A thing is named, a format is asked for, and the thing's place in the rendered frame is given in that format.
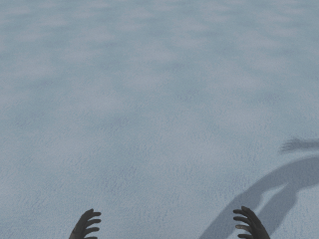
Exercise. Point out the right robot hand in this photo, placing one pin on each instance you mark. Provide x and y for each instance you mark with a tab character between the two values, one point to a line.
255	228

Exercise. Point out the left robot hand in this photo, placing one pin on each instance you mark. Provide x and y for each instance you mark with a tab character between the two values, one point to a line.
81	230

